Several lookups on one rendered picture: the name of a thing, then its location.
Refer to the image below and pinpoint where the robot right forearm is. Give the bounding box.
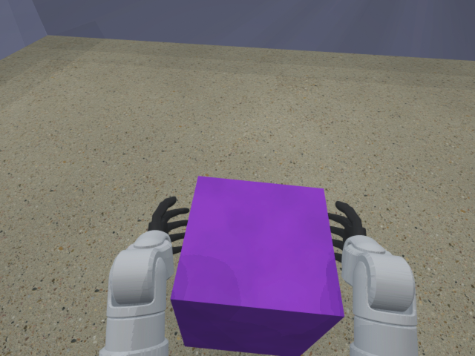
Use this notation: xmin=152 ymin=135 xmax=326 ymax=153
xmin=341 ymin=235 xmax=418 ymax=356

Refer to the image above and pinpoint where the carton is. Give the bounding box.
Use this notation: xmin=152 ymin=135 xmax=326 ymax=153
xmin=170 ymin=176 xmax=344 ymax=356

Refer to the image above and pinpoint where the right robot hand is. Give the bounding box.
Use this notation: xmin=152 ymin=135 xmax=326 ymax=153
xmin=328 ymin=201 xmax=367 ymax=263

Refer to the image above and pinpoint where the robot left forearm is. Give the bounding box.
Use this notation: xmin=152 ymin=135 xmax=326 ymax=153
xmin=99 ymin=230 xmax=174 ymax=356

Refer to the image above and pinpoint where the left robot hand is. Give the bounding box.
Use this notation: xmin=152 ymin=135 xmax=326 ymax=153
xmin=148 ymin=197 xmax=189 ymax=254

